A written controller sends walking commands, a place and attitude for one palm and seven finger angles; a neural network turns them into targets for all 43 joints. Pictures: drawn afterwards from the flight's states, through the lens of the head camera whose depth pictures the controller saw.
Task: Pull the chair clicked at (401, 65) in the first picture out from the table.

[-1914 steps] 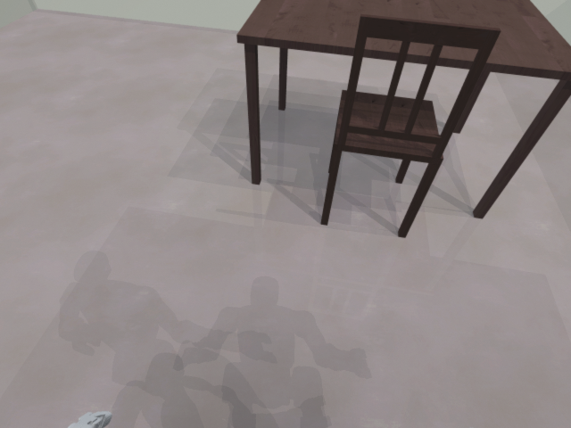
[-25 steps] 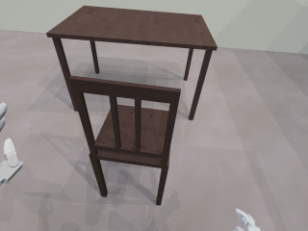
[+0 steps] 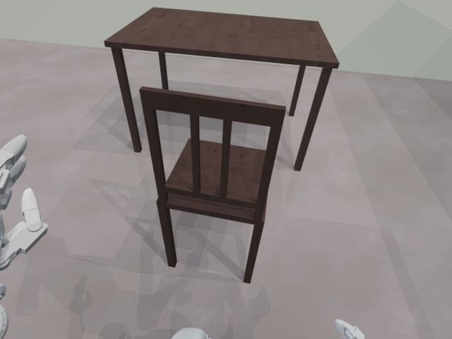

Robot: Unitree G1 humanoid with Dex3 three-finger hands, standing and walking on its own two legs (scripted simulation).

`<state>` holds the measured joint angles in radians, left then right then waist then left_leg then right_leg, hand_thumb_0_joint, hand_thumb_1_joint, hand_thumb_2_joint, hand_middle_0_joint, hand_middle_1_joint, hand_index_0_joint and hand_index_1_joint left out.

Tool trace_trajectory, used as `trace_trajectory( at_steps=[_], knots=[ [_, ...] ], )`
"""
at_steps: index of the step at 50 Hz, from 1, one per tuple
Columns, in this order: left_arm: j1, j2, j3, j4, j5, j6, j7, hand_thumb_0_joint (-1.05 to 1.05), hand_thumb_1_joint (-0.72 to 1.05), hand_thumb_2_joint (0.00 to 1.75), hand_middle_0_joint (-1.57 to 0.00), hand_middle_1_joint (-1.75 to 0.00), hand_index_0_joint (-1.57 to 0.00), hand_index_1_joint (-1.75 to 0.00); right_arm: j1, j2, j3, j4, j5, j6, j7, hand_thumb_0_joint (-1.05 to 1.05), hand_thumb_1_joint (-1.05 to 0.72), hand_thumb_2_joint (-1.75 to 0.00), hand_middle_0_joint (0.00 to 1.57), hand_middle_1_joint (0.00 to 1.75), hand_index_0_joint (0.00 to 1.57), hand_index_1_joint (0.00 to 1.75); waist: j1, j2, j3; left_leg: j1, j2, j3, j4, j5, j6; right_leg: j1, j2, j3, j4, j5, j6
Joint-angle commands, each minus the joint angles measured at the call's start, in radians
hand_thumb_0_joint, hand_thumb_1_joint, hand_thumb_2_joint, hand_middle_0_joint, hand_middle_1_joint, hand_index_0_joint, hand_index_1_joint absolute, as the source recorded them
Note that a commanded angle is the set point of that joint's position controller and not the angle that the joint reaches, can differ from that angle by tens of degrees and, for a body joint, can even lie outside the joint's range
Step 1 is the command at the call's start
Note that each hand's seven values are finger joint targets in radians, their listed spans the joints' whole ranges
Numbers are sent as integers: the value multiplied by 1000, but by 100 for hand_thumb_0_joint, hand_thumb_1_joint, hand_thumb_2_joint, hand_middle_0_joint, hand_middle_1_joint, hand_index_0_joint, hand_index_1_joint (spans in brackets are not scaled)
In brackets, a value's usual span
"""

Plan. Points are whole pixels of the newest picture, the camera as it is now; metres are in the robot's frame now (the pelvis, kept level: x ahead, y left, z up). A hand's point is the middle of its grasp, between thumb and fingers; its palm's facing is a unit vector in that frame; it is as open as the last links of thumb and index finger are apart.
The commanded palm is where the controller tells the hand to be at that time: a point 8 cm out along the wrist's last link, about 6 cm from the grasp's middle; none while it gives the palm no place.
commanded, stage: stop stepping back and stand still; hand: left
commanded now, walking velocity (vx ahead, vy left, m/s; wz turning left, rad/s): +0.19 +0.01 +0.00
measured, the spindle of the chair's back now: (195, 156) +0.63 +0.15 -0.05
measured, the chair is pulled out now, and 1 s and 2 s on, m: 0.61 0.61 0.61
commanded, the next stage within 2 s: let the arm hang, fingers relaxed in 0.40 s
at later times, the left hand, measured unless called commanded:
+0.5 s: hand (41, 222) +0.21 +0.28 +0.17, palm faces +0.40 -0.79 -0.46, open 7.4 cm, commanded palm none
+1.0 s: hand out of the picture +0.09 +0.19 -0.14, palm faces -0.01 -0.98 -0.21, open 7.1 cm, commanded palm none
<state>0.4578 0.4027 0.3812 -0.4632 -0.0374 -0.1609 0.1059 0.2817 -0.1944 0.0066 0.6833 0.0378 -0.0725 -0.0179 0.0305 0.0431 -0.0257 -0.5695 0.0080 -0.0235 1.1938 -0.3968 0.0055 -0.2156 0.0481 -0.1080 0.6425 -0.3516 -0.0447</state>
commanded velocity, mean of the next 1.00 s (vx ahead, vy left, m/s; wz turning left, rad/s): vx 0.04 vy -0.03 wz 0.00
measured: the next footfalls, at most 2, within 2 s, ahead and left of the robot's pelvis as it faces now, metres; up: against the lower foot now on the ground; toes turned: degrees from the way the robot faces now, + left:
left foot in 0.14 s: +0.05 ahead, +0.12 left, +0.00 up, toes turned -1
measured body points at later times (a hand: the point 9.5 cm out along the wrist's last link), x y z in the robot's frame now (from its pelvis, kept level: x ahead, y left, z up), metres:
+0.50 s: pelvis -0.01 +0.02 +0.00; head -0.01 +0.03 +0.45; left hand +0.18 +0.32 +0.19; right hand +0.11 -0.23 -0.10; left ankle -0.01 +0.11 -0.70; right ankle +0.01 -0.09 -0.72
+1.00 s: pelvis +0.03 +0.01 +0.03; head +0.05 +0.01 +0.48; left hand +0.09 +0.24 -0.13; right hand +0.02 -0.21 -0.13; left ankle +0.01 +0.12 -0.72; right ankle +0.04 -0.10 -0.72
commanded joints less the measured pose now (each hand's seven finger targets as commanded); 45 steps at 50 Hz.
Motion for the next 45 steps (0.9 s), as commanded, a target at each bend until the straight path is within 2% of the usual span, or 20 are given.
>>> trace_trajectory(
  at_steps=[1, 5, 6, 7, 9, 16, 18, 20, 22, 24, 25, 26, 27, 28, 32, 33, 35, 38, 42, 45],
  knots=[
    [-175, 199, 111, -188, 0, -59, 34, 0, 90, 90, -20, -30, -20, -30, -157, -137, -53, -192, 1, -27, -20, 0, -90, -90, 20, 30, 20, 30, -63, -53, 103, 142, 87, -43, -144, -33, 20, -282, -358, 333, -378, -72, -172],
    [-119, 213, 133, -269, 10, -75, 86, 0, 90, 90, -20, -30, -20, -30, -147, -129, -44, -201, -23, -79, -58, 0, -90, -90, 20, 30, 20, 30, -48, 69, -56, 479, 26, 75, -763, -22, 59, -220, -165, 159, -27, -132, -68],
    [-45, 197, 132, -277, 5, -72, 94, 0, 90, 90, -20, -30, -20, -30, -137, -167, -61, -223, -21, -88, -62, 0, -90, -90, 20, 30, 20, 30, -43, 283, -60, 571, 203, -200, -867, 33, 124, -361, -54, 86, 224, -148, -12],
    [-58, 215, 134, -346, 19, -84, 94, 0, 90, 90, -20, -30, -20, -30, -145, -146, -58, -229, -22, -85, -54, 0, -90, -90, 20, 30, 20, 30, -44, 312, -61, 538, 301, -347, -877, 182, 183, -429, -3, 63, 405, -206, 22],
    [-19, 254, 188, -304, 15, -77, 78, 0, 90, 90, -20, -30, -20, -30, -150, -135, -68, -193, -31, -85, -34, 0, -90, -90, 20, 30, 20, 30, -55, 212, -15, 375, 330, -429, -880, 148, 219, -421, -66, 170, 525, -134, 33],
    [66, 219, 193, -159, 15, -64, 56, 0, 90, 90, -20, -30, -20, -30, -126, -137, -53, -196, -4, -79, -29, 0, -90, -90, 20, 30, 20, 30, -35, 112, 23, 68, 196, -60, -747, -179, 99, 51, -27, -11, -80, 11, 28],
    [30, 209, 180, -108, 10, -51, 53, 0, 90, 90, -20, -30, -20, -30, -132, -141, -61, -193, -9, -66, -34, 0, -90, -90, 20, 30, 20, 30, -37, -74, 10, -2, 81, 37, -464, -225, 58, 96, -112, 146, -218, -39, -43],
    [-32, 223, 177, -141, -7, -46, 55, 0, 90, 90, -20, -30, -20, -30, -113, -142, -83, -198, 0, -64, -32, 0, -90, -90, 20, 30, 20, 30, -36, -303, -45, 38, -17, 72, -154, -160, 16, 8, -340, 507, -400, -172, -159],
    [-31, 198, 149, -175, -15, -33, 55, 0, 90, 90, -20, -30, -20, -30, -131, -145, -78, -197, 5, -55, -22, 0, -90, -90, 20, 30, 20, 30, -45, -247, 5, 108, 52, -32, -167, -124, 27, -86, -386, 488, -361, -54, -203],
    [-42, 208, 151, -263, -5, -38, 71, 0, 90, 90, -20, -30, -20, -30, -153, -123, -52, -179, -12, -40, -29, 0, -90, -90, 20, 30, 20, 30, -70, -70, -7, 325, 53, 9, -542, -21, 41, -189, -301, 291, -214, -57, -114],
    [-95, -114, -247, 508, 110, 120, -45, 0, 90, 90, -20, -30, -20, -30, 13, -168, -79, 35, -63, -49, 47, 0, -90, -90, 20, 30, 20, 30, -178, 50, 37, 309, 79, -36, -577, 174, 59, -323, -228, 91, 88, 146, -25],
    [-35, -174, -245, 557, 94, 180, -70, 0, 90, 90, -20, -30, -20, -30, 40, -148, -76, -3, -75, 12, 37, 0, -90, -90, 20, 30, 20, 30, -128, 259, 60, 304, 210, -328, -784, 136, 133, -456, -55, 60, 284, -198, 45],
    [-66, -152, -256, 566, 81, 187, -80, 0, 90, 90, -20, -30, -20, -30, 16, -192, -81, -52, -87, 33, 25, 0, -90, -90, 20, 30, 20, 30, -116, 203, 78, 215, 322, -525, -870, -26, 239, -491, -48, 134, 442, -256, 56],
    [-136, -128, -258, 597, 80, 175, -90, 0, 90, 90, -20, -30, -20, -30, 3, -186, -84, -80, -95, 31, 22, 0, -90, -90, 20, 30, 20, 30, -115, 12, 27, 202, 300, -541, -858, 53, 249, -444, -62, 185, 481, -193, 61],
    [-205, -129, -300, 876, 66, 164, -101, 0, 90, 90, -20, -30, -20, -30, -48, -163, -62, -1, -93, 33, -4, 0, -90, -90, 20, 30, 20, 30, -35, -1, -32, 316, 165, -220, -677, 698, 140, -193, -35, 119, 24, -31, 63],
    [-151, -104, -300, 964, 63, 155, -95, 0, 90, 90, -20, -30, -20, -30, -53, -159, -57, 22, -81, 35, -2, 0, -90, -90, 20, 30, 20, 30, -5, -24, -74, 268, 106, -151, -619, 619, 91, -18, -31, 150, -105, 210, 47],
    [-124, -3, -313, 1107, 58, 139, -82, 0, 90, 90, -20, -30, -20, -30, -12, -104, -51, 57, -53, 44, 6, 0, -90, -90, 20, 30, 20, 30, -32, -101, -73, 159, -32, 10, -567, 21, 4, 86, -272, 430, -234, 362, -65],
    [-243, -34, -332, 1218, 48, 134, -83, 0, 90, 90, -20, -30, -20, -30, 32, -75, -46, 153, -58, 68, 1, 0, -90, -90, 20, 30, 20, 30, -83, -104, 35, 315, -4, -21, -645, 89, 13, -101, -221, 406, -304, 181, -87],
    [-185, -123, -329, 1305, 44, 135, -73, 0, 90, 90, -20, -30, -20, -30, 47, -59, -43, 223, -63, 43, -7, 0, -90, -90, 20, 30, 20, 30, -43, 94, -47, 371, 68, -85, -793, 339, 46, 34, -110, 231, -216, 307, -15],
    [-174, -130, -341, 1370, 42, 135, -70, 0, 90, 90, -20, -30, -20, -30, 65, -56, -45, 261, -56, 45, -13, 0, -90, -90, 20, 30, 20, 30, -41, 9, -50, 402, 72, -63, -794, 378, 41, 71, -117, 215, -234, 367, -9]
  ],
)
